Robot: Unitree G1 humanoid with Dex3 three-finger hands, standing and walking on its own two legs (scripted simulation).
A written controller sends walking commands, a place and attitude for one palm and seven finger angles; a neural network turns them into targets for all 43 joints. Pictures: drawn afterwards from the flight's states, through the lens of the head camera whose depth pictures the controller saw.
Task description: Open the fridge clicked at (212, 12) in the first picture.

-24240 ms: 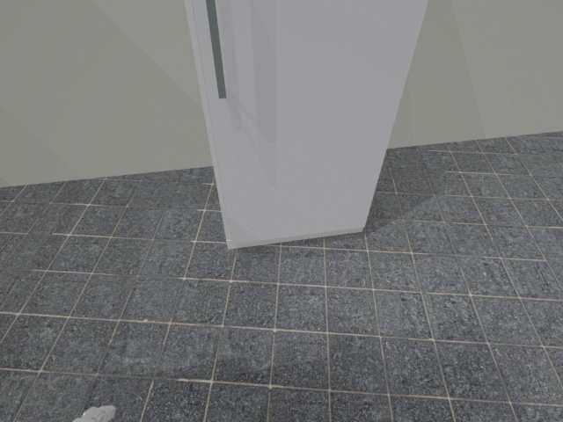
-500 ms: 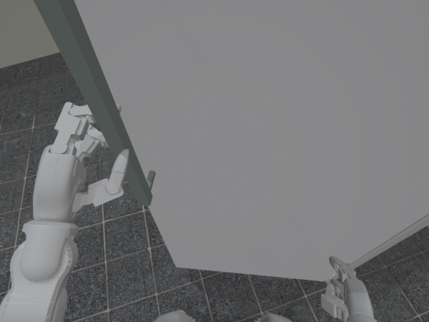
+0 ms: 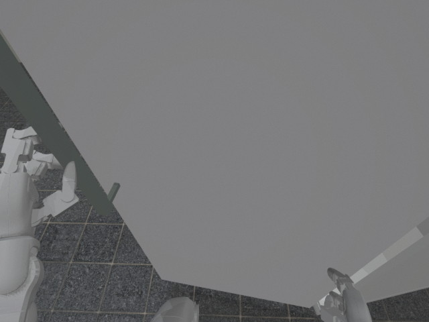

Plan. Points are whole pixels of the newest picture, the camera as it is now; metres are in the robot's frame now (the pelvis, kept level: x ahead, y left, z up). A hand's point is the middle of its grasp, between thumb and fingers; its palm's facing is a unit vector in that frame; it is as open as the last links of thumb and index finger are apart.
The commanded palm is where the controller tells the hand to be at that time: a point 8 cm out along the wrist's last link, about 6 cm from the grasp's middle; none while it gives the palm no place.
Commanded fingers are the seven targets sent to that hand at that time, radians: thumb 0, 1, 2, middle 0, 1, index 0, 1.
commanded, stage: stop walking and hold the door back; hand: left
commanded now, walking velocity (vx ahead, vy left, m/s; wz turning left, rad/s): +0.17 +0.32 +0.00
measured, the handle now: (52, 108) +0.32 +0.23 +0.26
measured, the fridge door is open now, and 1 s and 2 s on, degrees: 68 64 64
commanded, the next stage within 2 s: loosen the grip on the handle in 1.20 s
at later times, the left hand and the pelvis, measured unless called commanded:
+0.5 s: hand (63, 182) +0.26 +0.22 +0.19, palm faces +0.44 -0.87 -0.21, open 6.6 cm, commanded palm +0.25 +0.26 +0.17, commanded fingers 0.00 0.90 0.90 -0.45 -1.40 -0.45 -1.40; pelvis -0.11 -0.05 +0.00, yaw +9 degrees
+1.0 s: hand (72, 165) +0.30 +0.23 +0.18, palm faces +0.37 -0.92 -0.16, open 5.5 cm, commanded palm +0.26 +0.26 +0.17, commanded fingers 0.00 0.90 0.90 -0.45 -1.40 -0.45 -1.40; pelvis -0.11 -0.02 +0.00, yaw +6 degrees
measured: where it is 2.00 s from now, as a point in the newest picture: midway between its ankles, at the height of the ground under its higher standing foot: outside the picture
